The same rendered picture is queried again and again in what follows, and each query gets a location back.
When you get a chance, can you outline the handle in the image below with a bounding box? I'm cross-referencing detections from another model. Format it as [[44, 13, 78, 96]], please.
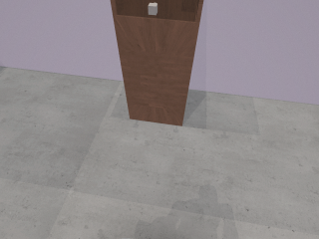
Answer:
[[148, 2, 158, 15]]

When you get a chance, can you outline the cabinet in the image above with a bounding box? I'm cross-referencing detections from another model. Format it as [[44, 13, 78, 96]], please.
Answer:
[[110, 0, 204, 126]]

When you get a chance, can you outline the drawer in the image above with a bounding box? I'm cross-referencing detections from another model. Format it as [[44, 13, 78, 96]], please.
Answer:
[[115, 0, 198, 22]]

